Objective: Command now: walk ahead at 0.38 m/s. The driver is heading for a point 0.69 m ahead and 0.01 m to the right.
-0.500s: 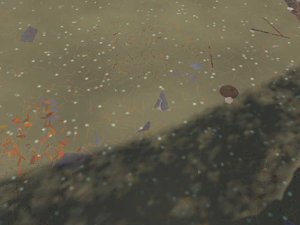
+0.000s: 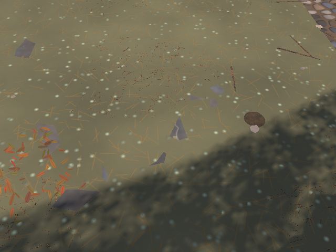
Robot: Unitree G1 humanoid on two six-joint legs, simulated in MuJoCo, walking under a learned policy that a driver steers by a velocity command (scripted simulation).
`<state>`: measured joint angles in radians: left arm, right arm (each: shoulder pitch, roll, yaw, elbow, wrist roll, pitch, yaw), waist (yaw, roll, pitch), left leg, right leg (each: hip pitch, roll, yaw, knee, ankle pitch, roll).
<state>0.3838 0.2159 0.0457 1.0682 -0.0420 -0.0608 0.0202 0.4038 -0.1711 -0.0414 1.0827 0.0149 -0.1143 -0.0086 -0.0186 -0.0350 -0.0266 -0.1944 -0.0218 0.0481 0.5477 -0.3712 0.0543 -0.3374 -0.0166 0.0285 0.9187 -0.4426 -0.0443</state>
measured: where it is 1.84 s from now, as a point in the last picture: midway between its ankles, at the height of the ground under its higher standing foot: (168, 222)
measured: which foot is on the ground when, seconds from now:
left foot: down 0.00-0.36, up 0.38-0.90, down 0.92-1.00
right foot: up 0.00-0.34, down 0.36-0.92, up 0.94-1.00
